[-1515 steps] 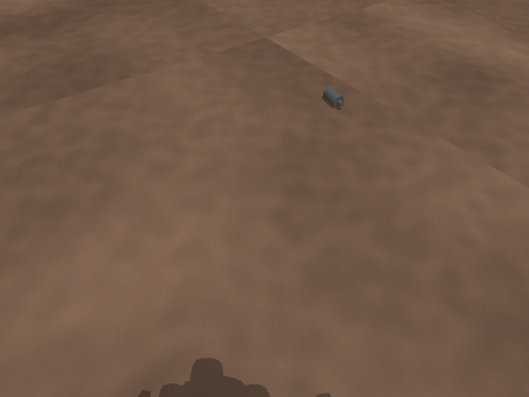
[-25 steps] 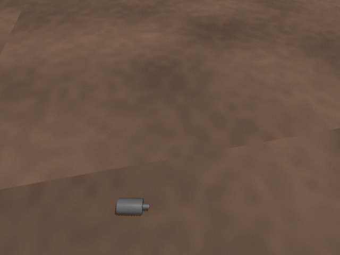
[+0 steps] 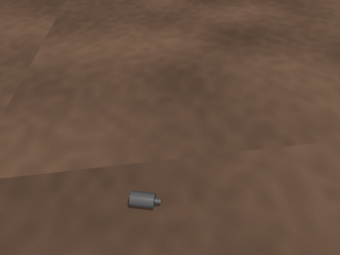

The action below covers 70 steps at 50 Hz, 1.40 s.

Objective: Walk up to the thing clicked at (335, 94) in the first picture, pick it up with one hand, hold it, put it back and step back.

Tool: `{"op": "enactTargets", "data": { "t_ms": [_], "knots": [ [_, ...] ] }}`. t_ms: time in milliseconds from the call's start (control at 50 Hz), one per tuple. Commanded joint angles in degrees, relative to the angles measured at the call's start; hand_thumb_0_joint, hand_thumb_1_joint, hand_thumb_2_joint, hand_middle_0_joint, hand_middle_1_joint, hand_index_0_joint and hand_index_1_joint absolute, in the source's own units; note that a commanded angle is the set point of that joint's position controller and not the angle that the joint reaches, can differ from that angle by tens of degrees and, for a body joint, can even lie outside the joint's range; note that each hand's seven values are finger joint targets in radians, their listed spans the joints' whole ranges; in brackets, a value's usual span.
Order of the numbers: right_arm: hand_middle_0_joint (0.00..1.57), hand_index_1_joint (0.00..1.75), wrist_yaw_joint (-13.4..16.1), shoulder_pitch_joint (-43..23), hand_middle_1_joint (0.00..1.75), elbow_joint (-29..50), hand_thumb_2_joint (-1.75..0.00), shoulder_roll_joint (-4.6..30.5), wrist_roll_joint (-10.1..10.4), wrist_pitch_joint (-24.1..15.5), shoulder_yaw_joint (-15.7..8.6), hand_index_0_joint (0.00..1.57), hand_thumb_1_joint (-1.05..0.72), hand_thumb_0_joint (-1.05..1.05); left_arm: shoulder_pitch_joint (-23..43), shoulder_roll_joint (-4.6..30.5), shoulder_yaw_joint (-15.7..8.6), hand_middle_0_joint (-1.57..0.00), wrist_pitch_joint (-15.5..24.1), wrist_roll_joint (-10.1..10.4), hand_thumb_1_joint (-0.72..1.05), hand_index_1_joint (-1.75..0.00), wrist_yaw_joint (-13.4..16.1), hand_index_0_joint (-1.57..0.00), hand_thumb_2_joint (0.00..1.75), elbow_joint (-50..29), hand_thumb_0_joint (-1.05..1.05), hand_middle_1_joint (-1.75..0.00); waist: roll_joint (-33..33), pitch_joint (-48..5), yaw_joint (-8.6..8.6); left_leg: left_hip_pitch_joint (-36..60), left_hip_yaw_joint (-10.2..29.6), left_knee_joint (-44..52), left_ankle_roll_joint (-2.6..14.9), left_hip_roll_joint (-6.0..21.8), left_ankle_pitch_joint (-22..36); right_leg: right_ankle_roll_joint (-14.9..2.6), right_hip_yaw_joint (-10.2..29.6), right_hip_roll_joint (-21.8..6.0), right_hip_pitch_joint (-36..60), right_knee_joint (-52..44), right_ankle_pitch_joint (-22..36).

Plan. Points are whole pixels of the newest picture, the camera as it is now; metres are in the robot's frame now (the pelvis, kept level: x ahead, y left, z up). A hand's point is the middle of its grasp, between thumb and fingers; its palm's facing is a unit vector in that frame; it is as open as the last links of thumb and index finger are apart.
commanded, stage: walk up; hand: left
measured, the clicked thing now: (146, 199) +0.51 +0.19 -0.72
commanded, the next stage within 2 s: stand in 1.52 s
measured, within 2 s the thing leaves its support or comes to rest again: neither
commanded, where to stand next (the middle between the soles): +0.12 +0.00 m, yaw -4 degrees
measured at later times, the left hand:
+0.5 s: hand (81, 235) +0.19 +0.26 -0.14, palm faces -0.04 -0.90 -0.44, open 7.3 cm
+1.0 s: hand out of the picture +0.06 +0.30 -0.16, palm faces -0.12 -0.93 -0.35, open 7.4 cm
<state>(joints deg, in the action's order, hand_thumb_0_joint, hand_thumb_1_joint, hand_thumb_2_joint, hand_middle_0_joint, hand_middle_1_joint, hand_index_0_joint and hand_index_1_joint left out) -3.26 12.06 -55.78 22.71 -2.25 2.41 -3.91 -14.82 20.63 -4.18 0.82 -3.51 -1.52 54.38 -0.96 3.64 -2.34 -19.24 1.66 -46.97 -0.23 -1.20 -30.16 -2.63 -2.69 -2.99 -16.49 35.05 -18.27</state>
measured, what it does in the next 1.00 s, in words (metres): steps on the spot: left foot, then right foot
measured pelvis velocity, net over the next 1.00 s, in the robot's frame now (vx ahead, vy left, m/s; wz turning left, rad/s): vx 0.01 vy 0.02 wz -0.06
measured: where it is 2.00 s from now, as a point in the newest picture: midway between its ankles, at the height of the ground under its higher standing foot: outside the picture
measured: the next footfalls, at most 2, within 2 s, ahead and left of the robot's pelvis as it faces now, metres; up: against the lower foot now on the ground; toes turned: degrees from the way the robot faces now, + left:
left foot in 0.06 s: +0.03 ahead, +0.14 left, +0.00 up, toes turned +1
right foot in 0.36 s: +0.21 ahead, -0.13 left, +0.00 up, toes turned -3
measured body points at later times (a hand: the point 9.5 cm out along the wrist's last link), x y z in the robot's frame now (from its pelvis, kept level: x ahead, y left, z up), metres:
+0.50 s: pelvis +0.04 +0.01 -0.02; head +0.11 -0.02 +0.42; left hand +0.19 +0.31 -0.11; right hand +0.12 -0.32 -0.15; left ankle -0.02 +0.15 -0.64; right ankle +0.17 -0.13 -0.73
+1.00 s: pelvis +0.01 +0.02 +0.00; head +0.03 +0.05 +0.44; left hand +0.07 +0.35 -0.14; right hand +0.03 -0.32 -0.09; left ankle +0.00 +0.16 -0.73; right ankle +0.00 -0.12 -0.69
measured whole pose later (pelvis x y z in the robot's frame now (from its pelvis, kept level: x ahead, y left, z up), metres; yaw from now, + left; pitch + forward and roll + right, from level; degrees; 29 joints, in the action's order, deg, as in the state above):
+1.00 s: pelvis +0.01 +0.02 +0.00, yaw -4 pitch -2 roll -1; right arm -1.0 19.2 -48.7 23.9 -2.7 -3.2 -3.6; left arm -16.8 26.4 -4.6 -1.7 -1.9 -3.3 54.6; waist 3.3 4.3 0.9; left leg -12.9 -1.2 -37.0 0.9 5.2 -22.6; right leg 0.2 3.3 1.2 -22.5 52.6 -28.1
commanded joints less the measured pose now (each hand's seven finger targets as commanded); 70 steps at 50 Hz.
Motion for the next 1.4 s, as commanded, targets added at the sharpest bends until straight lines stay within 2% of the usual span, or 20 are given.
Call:
{"op": "enactTargets", "data": {
  "t_ms": [0,20,60,80,260,300,340,380,620,640,680,740,840,920,1040,1080,1100,1180,1260,1380],
  "knots": [
    [0.20,0.30,0.8,0.1,0.30,5.3,-0.90,9.2,-0.1,-4.4,-3.0,0.20,-0.90,0.00,0.7,18.1,-4.3,-0.20,0.6,0.9,0.90,-0.30,-0.1,-0.20,0.90,-6.3,0.00,-0.30,9.3,-1.3,1.73,7.4,-5.3,23.9,1.67,-0.7,9.7,-6.02,12.4,-8.0,3.9,-14.4,-12.0],
    [0.20,0.30,1.5,6.7,0.30,3.5,-0.90,9.6,-0.3,-5.1,-3.8,0.20,-0.90,0.00,2.7,16.0,-3.3,-0.20,0.3,1.1,0.90,-0.30,-0.3,-0.20,0.90,-7.7,0.00,-0.30,5.4,-3.3,5.79,19.9,-6.0,31.0,2.18,-0.9,14.4,-3.91,6.8,-4.5,-2.7,-5.8,-11.7],
    [0.20,0.30,2.6,12.1,0.30,4.7,-0.90,20.5,-1.7,-6.3,-6.5,0.20,-0.90,0.00,5.6,9.9,-2.0,-0.20,-0.1,1.7,0.90,-0.30,-0.3,-0.20,0.90,-11.4,0.00,-0.30,-10.1,0.6,7.90,29.0,34.8,38.4,11.78,22.9,-17.1,1.42,2.2,5.3,-33.6,19.5,-15.2],
    [0.20,0.30,2.5,9.5,0.30,5.9,-0.90,21.9,0.3,-6.6,-6.9,0.20,-0.90,0.00,8.6,15.0,-2.9,-0.20,0.5,1.1,0.90,-0.30,0.1,-0.20,0.90,-11.3,0.00,-0.30,-5.0,6.1,8.54,19.1,37.5,40.6,17.63,28.6,-18.0,0.73,10.5,-1.6,-30.6,21.5,-11.9],
    [0.20,0.30,3.4,1.3,0.30,9.8,-0.90,11.7,1.5,-3.7,-2.2,0.20,-0.90,0.00,0.1,10.6,-1.6,-0.20,1.9,3.8,0.90,-0.30,1.3,-0.20,0.90,-5.5,0.00,-0.30,-11.7,2.2,1.88,5.7,-2.0,17.2,7.99,9.8,52.8,1.98,-1.2,3.0,1.0,1.1,8.7],
    [0.20,0.30,3.6,-0.8,0.30,10.8,-0.90,9.9,3.0,-1.6,-1.8,0.20,-0.90,0.00,-3.2,13.7,-2.5,-0.20,1.8,3.8,0.90,-0.30,2.8,-0.20,0.90,-4.2,0.00,-0.30,-6.3,-1.7,-0.93,1.9,-4.5,5.8,4.61,5.3,41.2,1.84,-1.6,3.2,9.7,-7.1,22.2],
    [0.20,0.30,4.3,6.9,0.30,10.6,-0.90,6.0,3.7,0.3,-0.7,0.20,-0.90,0.00,-4.1,20.3,-4.0,-0.20,1.9,3.2,0.90,-0.30,3.6,-0.20,0.90,-6.2,0.00,-0.30,13.0,-7.6,0.32,-6.0,-0.8,-16.1,1.20,-3.1,-6.5,-6.49,24.7,-19.2,14.7,-11.6,55.7],
    [0.20,0.30,5.1,8.3,0.30,9.8,-0.90,11.6,3.2,2.8,-3.0,0.20,-0.90,0.00,-0.1,21.0,-3.6,-0.20,1.3,3.8,0.90,-0.30,4.7,-0.20,0.90,-8.2,0.00,-0.30,7.1,-8.4,1.85,-2.1,9.4,-31.2,0.93,-1.2,-7.9,-14.18,27.6,-21.3,4.7,-9.7,47.1],
    [0.20,0.30,4.0,12.5,0.30,5.0,-0.90,12.1,1.0,0.2,-3.3,0.20,-0.90,0.00,14.7,16.7,-2.8,-0.20,-3.1,2.2,0.90,-0.30,4.0,-0.20,0.90,-12.1,0.00,-0.30,13.5,-7.7,4.83,6.9,-3.6,11.1,-0.25,0.1,11.1,-6.37,10.9,-9.7,-8.8,2.3,9.0],
    [0.20,0.30,4.0,11.2,0.30,5.3,-0.90,13.7,-0.2,-0.4,-3.5,0.20,-0.90,0.00,13.8,12.9,-1.9,-0.20,-3.9,2.8,0.90,-0.30,3.9,-0.20,0.90,-12.2,0.00,-0.30,4.1,-3.6,5.16,5.7,4.0,17.1,1.05,3.1,11.1,-3.68,10.4,-4.6,-16.4,10.6,-1.1],
    [0.20,0.30,3.9,-0.9,0.30,10.5,-0.90,25.5,0.3,-1.0,-5.7,0.20,-0.90,0.00,18.1,15.6,-3.5,-0.20,-3.8,2.1,0.90,-0.30,4.6,-0.20,0.90,-12.9,0.00,-0.30,-15.4,1.7,6.02,-12.9,42.0,32.9,16.49,27.2,13.9,1.44,14.2,6.9,-16.9,33.9,-19.1],
    [0.20,0.30,5.9,-5.5,0.30,10.6,-0.90,17.2,-0.3,-3.0,-3.3,0.20,-0.90,0.00,8.8,14.0,-3.2,-0.20,-3.9,3.3,0.90,-0.30,3.9,-0.20,0.90,-8.6,0.00,-0.30,-2.5,-1.3,-0.21,-0.1,19.0,18.7,11.30,17.3,30.4,0.98,17.0,8.5,-20.6,45.0,-8.4],
    [0.20,0.30,4.8,7.6,0.30,8.6,-0.90,18.3,-0.1,-6.2,-5.4,0.20,-0.90,0.00,9.5,16.8,-3.8,-0.20,-1.2,1.1,0.90,-0.30,-0.7,-0.20,0.90,-9.9,0.00,-0.30,-7.8,-6.1,7.08,26.0,24.3,25.8,13.04,17.8,-11.1,3.42,11.2,4.5,-29.1,27.4,-7.4],
    [0.20,0.30,3.6,9.5,0.30,9.5,-0.90,18.6,-0.1,-6.6,-4.7,0.20,-0.90,0.00,10.0,16.5,-3.1,-0.20,1.0,1.7,0.90,-0.30,-1.2,-0.20,0.90,-9.9,0.00,-0.30,-10.4,2.6,8.25,20.4,20.0,28.4,14.61,19.4,-2.0,3.16,8.0,2.9,-25.8,16.4,-10.6],
    [0.20,0.30,1.8,1.6,0.30,13.6,-0.90,14.0,-0.2,-4.5,-2.9,0.20,-0.90,0.00,-13.7,15.7,-4.0,-0.20,3.6,2.8,0.90,-0.30,-0.5,-0.20,0.90,-2.1,0.00,-0.30,-6.2,-2.6,-3.45,-4.4,0.8,6.8,8.18,8.4,9.6,2.16,-1.7,5.1,16.5,-8.9,1.9],
    [0.20,0.30,2.0,0.8,0.30,17.5,-0.90,7.8,1.0,-3.8,-0.9,0.20,-0.90,0.00,-17.2,26.1,-6.0,-0.20,5.0,1.5,0.90,-0.30,1.7,-0.20,0.90,-3.8,0.00,-0.30,13.5,-1.6,-4.16,-26.8,3.1,-19.0,2.92,-2.0,-4.2,-5.36,43.8,-18.9,18.7,-23.0,-17.5],
    [0.20,0.30,2.6,-1.0,0.30,16.8,-0.90,13.7,0.8,-3.3,-2.8,0.20,-0.90,0.00,-11.5,27.0,-5.5,-0.20,4.6,2.0,0.90,-0.30,1.6,-0.20,0.90,-5.9,0.00,-0.30,4.1,3.0,-2.60,-24.9,10.1,-20.3,2.53,2.5,-2.3,-10.72,47.7,-23.5,9.6,-25.8,-26.8],
    [0.20,0.30,1.2,8.5,0.30,11.6,-0.90,14.0,0.2,-1.6,-3.9,0.20,-0.90,0.00,-6.9,21.7,-4.0,-0.20,5.7,3.2,0.90,-0.30,4.4,-0.20,0.90,-6.7,0.00,-0.30,2.5,5.1,2.97,-17.5,10.3,-16.1,0.72,5.2,9.1,-5.05,21.4,-14.1,4.6,-16.6,7.4],
    [0.20,0.30,1.2,8.1,0.30,12.8,-0.90,11.9,0.7,1.1,-3.9,0.20,-0.90,0.00,-1.9,19.8,-3.1,-0.20,4.9,3.7,0.90,-0.30,6.2,-0.20,0.90,-8.9,0.00,-0.30,8.3,4.2,4.24,-7.9,10.0,-21.7,-0.73,0.1,8.8,-8.31,10.3,-14.3,-5.6,-9.2,47.5],
    [0.20,0.30,3.7,3.5,0.30,13.6,-0.90,12.0,2.6,0.7,-3.6,0.20,-0.90,0.00,1.4,17.2,-2.6,-0.20,1.9,2.4,0.90,-0.30,5.6,-0.20,0.90,-11.9,0.00,-0.30,14.2,-2.4,1.16,-8.9,3.2,-8.0,-0.88,-1.1,7.4,-8.22,6.5,-11.0,4.8,0.6,40.5]
  ]
}}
